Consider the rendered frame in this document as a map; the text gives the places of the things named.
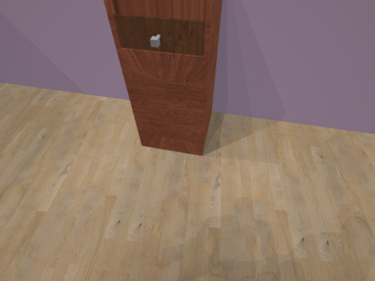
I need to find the handle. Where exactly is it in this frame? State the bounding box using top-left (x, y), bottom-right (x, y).
top-left (150, 35), bottom-right (161, 47)

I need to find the cabinet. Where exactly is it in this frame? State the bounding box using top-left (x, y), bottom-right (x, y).
top-left (104, 0), bottom-right (222, 156)

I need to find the drawer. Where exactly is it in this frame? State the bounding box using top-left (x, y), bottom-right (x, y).
top-left (113, 13), bottom-right (206, 56)

